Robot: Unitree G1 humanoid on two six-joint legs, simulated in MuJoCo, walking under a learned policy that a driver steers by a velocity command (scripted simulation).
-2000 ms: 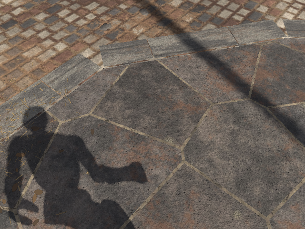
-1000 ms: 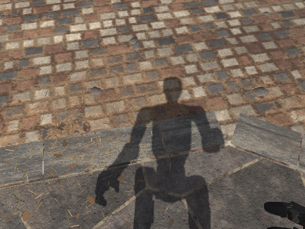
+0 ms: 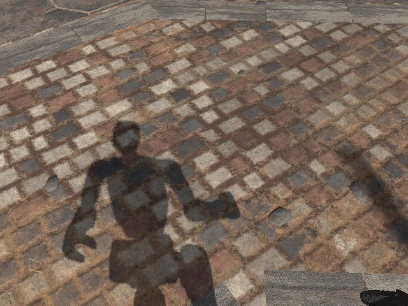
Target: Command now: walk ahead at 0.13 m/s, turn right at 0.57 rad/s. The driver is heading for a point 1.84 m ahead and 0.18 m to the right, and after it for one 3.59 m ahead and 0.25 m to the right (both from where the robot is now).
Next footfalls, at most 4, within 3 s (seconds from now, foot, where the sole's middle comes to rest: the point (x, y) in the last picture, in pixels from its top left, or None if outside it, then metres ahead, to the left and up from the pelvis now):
0.42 right None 0.06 -0.13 -0.76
0.84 left None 0.15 0.09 -0.76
1.94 left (249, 291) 0.52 -0.09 -0.76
2.42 right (331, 252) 0.66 -0.37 -0.76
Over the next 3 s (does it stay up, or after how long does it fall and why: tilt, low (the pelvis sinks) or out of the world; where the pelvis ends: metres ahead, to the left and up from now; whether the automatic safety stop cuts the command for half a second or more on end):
stays up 0.58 -0.19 0.02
